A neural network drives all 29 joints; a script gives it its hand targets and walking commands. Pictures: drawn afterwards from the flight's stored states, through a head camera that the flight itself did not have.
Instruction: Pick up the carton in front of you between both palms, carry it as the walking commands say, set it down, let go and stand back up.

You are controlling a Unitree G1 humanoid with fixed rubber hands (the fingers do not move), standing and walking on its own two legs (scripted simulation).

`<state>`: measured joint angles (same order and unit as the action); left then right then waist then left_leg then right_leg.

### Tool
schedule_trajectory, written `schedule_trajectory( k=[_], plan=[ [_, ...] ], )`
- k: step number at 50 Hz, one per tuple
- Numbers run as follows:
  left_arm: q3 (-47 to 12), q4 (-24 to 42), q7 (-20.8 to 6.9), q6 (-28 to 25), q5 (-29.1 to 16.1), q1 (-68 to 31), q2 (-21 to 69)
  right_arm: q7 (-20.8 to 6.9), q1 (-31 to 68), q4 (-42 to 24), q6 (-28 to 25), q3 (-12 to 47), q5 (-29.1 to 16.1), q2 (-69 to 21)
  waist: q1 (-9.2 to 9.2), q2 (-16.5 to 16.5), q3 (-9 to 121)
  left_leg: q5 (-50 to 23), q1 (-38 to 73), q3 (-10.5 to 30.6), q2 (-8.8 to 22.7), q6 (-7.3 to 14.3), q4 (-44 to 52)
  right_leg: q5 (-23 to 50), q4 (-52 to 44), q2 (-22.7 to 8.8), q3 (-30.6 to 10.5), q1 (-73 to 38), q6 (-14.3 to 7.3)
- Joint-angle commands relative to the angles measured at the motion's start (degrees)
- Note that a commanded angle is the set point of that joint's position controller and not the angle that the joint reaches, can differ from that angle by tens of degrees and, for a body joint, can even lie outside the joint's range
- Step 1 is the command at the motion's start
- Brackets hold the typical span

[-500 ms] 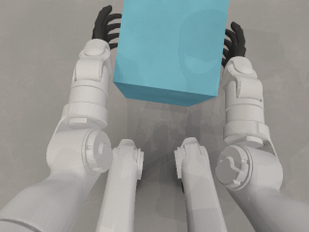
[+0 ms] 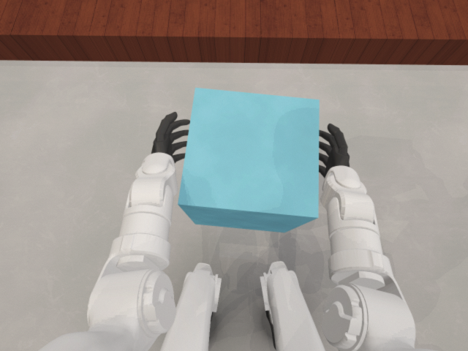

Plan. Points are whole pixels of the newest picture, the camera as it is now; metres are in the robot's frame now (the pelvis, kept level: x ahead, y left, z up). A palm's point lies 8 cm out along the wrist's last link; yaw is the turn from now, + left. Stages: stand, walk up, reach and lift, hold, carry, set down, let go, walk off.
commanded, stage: reach and lift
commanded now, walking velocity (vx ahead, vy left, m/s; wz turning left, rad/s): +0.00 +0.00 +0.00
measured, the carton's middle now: (247, 172) +0.44 -0.01 -0.12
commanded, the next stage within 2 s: hold in 1.78 s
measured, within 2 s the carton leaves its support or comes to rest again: neither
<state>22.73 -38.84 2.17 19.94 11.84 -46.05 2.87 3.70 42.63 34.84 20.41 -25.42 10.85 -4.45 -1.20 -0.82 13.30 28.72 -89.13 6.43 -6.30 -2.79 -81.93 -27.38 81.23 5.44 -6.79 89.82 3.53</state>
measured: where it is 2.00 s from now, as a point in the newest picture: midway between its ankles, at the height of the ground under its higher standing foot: (239, 332)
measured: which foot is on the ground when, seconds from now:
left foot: down 0.00-1.00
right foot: down 0.00-1.00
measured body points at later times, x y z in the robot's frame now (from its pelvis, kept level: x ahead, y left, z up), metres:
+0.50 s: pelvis +0.05 +0.00 +0.13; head +0.12 -0.01 +0.58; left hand +0.40 +0.14 +0.10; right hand +0.39 -0.16 +0.10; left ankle +0.07 +0.13 -0.56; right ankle +0.08 -0.14 -0.56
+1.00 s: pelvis +0.06 +0.00 +0.17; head +0.02 -0.01 +0.62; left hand +0.36 +0.15 +0.19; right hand +0.36 -0.16 +0.19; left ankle +0.07 +0.13 -0.56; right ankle +0.08 -0.14 -0.56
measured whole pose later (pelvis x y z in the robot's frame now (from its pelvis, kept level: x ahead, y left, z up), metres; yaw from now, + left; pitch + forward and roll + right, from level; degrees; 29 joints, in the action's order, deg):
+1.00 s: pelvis +0.06 +0.00 +0.17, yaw +0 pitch -3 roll +0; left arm 16.1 -23.5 0.0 35.4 16.7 -17.1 9.2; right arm 0.5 16.4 23.2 35.6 -16.0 16.9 -9.0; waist 0.3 -0.8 2.3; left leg 14.0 -9.8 8.5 -2.5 -0.9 -26.9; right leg -13.0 26.8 2.6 -8.4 10.8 1.0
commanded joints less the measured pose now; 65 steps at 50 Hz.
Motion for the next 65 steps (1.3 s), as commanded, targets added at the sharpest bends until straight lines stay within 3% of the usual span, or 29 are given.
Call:
schedule_trajectory(
  k=[1,9,20,22,23,27,33,38,48,54,64,65],
  plan=[
    [-30.64,-3.17,-13.05,-1.45,-8.09,-29.46,63.48,-14.84,33.83,3.02,-1.25,34.57,-8.46,-61.6,-0.3,-0.18,43.39,-14.98,30.38,-7.09,-3.88,1.21,13.46,14.58,-12.22,4.37,8.44,-30.81,-1.15],
    [-32.2,-1.65,-12.9,-2.69,-7.27,-20.82,64.24,-14.83,24.88,2.75,-2.68,35.78,-7.45,-61.99,0.45,-0.06,36.38,-16.89,40.28,-5.13,-2.84,1.66,22.65,16.3,-21.64,3.43,6.06,-41.12,-1.86],
    [-36.01,3.16,-13.06,-2.54,-7.39,-7.72,63.31,-14.58,10.86,-0.28,-2.51,39.76,-7.04,-61.72,0.32,1.0,26.82,-24.07,56.42,-2.8,-1.39,2.07,36.21,24.19,-35.61,2.01,3.46,-58.44,-2.26],
    [-36.45,4.29,-13.03,-2.09,-7.28,-5.26,62.71,-14.62,8.94,-1.15,-2.1,40.63,-7.2,-61.91,1.19,0.72,25.0,-26.0,59.64,-2.61,-1.16,2.06,39.01,26.07,-38.18,1.76,3.08,-62.13,-2.26],
    [-37.13,4.74,-13.07,-1.7,-7.65,-4.14,62.9,-14.69,7.56,-1.87,-1.76,41.1,-7.27,-61.91,0.63,1.18,23.78,-26.36,61.42,-2.36,-1.06,2.07,40.33,26.5,-39.57,1.66,2.91,-63.73,-2.25],
    [-39.26,7.4,-13.42,0.47,-8.52,-0.29,62.87,-15.01,3.41,-3.96,0.26,42.98,-7.91,-61.93,1.54,0.35,19.92,-29.36,67.49,-1.95,-0.44,1.92,45.3,29.22,-44.33,1.14,2.25,-69.78,-2.29],
    [-43.06,13.21,-14.44,5.8,-10.57,4.14,63.38,-15.95,-1.39,-9.66,5.63,46.06,-9.25,-61.58,1.29,0.99,12.98,-31.61,75.55,-1.71,0.41,1.93,52.88,31.68,-51.79,0.6,2.29,-78.11,-2.15],
    [-42.6,16.66,-15.23,10.85,-10.45,8.36,62.35,-16.48,-4.34,-14.02,10.45,45.99,-9.4,-60.08,1.3,0.72,6.19,-30.45,80.42,-1.73,0.49,1.75,57.88,29.57,-57.17,0.35,2.31,-82.35,-2.22],
    [-35.93,14.72,-16.71,13.78,-7.91,0.11,61.12,-18.16,3.4,-11.56,13.46,39.57,-6.91,-59.79,1.49,0.62,-2.93,-16.47,79.27,-2.68,1.07,2.72,60.2,15.74,-59.27,-0.09,3.29,-81.21,-3.01],
    [-37.1,14.83,-16.97,13.79,-8.44,-3.03,62.67,-18.29,7.69,-12.98,13.4,41.38,-7.92,-61.32,1.66,0.69,1.14,-17.28,80.54,-2.76,1.01,2.67,59.61,16.56,-58.78,-0.23,3.39,-83.12,-2.79],
    [-37.46,16.79,-16.72,14.81,-8.24,-1.19,61.54,-18.1,4.82,-13.73,14.38,40.95,-7.61,-60.07,1.47,0.21,1.79,-21.68,83.4,-2.94,0.72,2.27,61.08,20.94,-60.14,-0.04,3.41,-85.59,-2.47],
    [-37.66,16.9,-16.64,14.9,-8.42,-0.21,61.75,-18.04,4.41,-14.12,14.59,41.33,-7.67,-59.95,1.62,1.29,1.51,-22.74,83.53,-2.84,0.76,2.32,61.09,21.86,-60.28,0.03,3.43,-85.75,-2.38]
  ],
)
